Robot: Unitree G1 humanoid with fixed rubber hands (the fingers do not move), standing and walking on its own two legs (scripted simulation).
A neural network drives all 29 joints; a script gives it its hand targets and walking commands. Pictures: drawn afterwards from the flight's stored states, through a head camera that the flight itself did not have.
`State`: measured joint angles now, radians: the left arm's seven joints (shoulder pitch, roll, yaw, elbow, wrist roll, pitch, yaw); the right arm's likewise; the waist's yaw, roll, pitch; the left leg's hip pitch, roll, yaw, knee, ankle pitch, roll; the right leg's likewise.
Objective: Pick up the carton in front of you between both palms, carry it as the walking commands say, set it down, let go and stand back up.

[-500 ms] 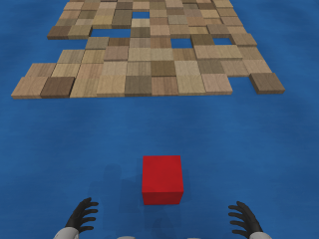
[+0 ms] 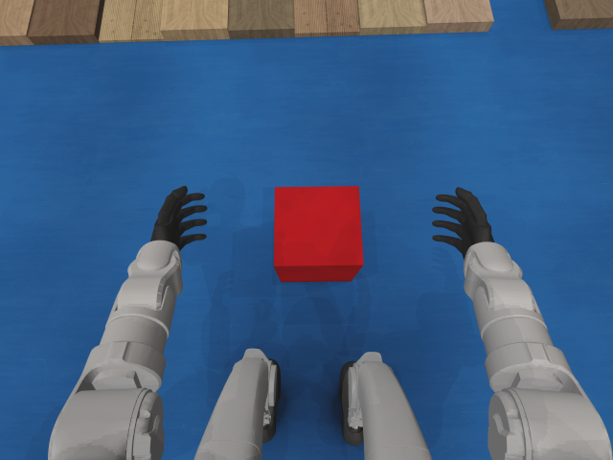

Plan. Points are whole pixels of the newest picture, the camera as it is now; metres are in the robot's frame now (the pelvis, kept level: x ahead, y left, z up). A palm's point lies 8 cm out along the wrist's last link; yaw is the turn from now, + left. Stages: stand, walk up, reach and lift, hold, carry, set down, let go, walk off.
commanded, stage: reach and lift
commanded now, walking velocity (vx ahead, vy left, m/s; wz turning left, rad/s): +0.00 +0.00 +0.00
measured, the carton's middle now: (316, 238) +0.52 +0.00 -0.56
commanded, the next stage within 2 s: none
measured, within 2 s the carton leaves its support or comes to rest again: neither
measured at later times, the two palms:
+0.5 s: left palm (206, 165) +0.52 +0.19 -0.15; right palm (437, 160) +0.54 -0.20 -0.14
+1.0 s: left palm (234, 221) +0.50 +0.19 -0.39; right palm (402, 220) +0.52 -0.20 -0.39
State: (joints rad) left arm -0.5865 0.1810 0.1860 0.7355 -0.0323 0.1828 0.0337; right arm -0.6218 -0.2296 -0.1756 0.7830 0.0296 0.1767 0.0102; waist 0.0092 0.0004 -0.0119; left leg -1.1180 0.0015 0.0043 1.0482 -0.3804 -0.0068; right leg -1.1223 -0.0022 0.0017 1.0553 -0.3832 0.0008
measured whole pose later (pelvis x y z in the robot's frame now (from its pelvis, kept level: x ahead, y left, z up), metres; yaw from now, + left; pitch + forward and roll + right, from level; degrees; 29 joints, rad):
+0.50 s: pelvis -0.01 +0.00 -0.03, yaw +0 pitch +47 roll +1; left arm -1.26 0.23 0.39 0.91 0.06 0.16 0.05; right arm -1.32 -0.31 -0.35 0.99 -0.07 0.16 0.01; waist 0.02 0.00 0.02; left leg -1.57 0.00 0.00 1.05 -0.30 -0.01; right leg -1.57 0.00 0.00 1.06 -0.30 -0.01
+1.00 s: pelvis -0.05 +0.00 -0.24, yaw +1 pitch +47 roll +1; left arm -1.37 0.32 0.20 0.96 -0.16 0.14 0.15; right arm -1.43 -0.42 -0.14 1.04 0.16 0.13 -0.09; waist 0.02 0.00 0.15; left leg -2.17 -0.02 -0.01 1.90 -0.55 -0.02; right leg -2.18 0.02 0.02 1.91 -0.55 0.01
